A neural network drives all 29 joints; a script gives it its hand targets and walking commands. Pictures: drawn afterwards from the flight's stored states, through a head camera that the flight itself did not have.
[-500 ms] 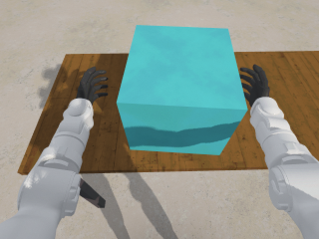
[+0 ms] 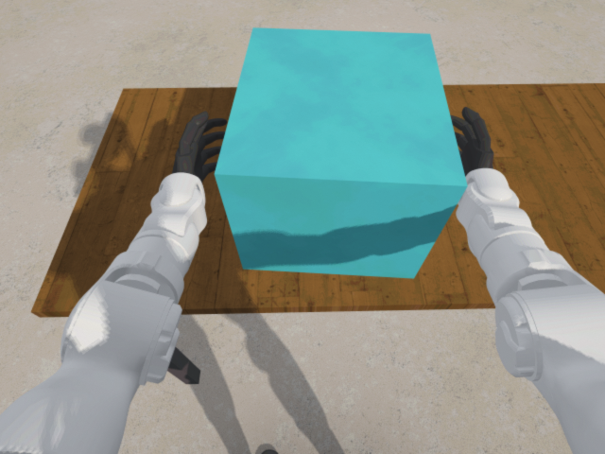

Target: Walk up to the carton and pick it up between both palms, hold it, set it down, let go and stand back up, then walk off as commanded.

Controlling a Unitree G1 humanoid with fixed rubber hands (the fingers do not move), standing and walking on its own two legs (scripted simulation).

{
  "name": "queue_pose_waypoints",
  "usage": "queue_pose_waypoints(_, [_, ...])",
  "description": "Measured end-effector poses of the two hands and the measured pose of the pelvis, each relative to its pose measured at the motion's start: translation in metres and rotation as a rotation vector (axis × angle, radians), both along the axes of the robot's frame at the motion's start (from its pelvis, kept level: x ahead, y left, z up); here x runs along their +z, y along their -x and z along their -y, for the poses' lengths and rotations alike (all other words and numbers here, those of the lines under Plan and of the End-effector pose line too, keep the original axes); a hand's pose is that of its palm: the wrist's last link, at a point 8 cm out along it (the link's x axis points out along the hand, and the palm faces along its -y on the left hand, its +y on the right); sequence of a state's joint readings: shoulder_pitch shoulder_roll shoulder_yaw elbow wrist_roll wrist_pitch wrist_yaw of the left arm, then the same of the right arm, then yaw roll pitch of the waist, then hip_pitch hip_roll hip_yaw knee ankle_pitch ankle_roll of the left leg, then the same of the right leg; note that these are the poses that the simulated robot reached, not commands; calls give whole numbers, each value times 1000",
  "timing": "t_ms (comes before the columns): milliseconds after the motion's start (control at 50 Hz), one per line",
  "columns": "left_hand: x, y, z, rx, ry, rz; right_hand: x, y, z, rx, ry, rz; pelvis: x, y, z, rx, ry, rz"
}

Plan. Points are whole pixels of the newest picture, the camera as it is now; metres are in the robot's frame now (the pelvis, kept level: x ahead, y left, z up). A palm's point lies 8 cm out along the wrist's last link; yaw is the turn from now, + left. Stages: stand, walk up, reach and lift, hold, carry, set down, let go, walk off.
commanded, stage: reach and lift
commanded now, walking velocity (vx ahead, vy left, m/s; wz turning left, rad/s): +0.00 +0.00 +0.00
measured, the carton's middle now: (334, 154) +0.54 +0.00 +0.06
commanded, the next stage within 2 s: none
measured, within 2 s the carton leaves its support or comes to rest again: leaves its support in 2.00 s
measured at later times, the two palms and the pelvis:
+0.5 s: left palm (200, 170) +0.46 +0.18 +0.09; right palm (468, 169) +0.47 -0.18 +0.10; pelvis +0.00 +0.00 +0.00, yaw +0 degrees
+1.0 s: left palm (200, 171) +0.46 +0.18 +0.09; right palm (467, 168) +0.47 -0.18 +0.10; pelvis +0.00 +0.00 +0.00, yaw +0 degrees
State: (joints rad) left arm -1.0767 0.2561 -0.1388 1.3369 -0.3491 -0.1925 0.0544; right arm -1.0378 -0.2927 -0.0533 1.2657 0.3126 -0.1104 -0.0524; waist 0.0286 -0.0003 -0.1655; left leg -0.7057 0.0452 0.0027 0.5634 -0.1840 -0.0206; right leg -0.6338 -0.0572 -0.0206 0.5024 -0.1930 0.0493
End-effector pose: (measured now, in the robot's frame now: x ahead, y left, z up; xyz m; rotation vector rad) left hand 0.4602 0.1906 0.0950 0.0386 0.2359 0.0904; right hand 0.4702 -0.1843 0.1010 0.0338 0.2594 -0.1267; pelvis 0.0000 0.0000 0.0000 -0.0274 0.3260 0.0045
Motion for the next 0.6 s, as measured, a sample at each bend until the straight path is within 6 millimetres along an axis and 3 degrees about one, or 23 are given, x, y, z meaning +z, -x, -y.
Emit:
queue_pose_waypoints(180, [-2, -3, 12, -9, 10, 2, -2, -2, -2, -4, 7, -1, 0, -2, 1, -1, 0, -3])
queue_pose_waypoints(600, [-1, -4, 12, 12, 12, 13, -3, -4, -5, -12, 21, 1, 0, -3, 1, -1, 0, -5])
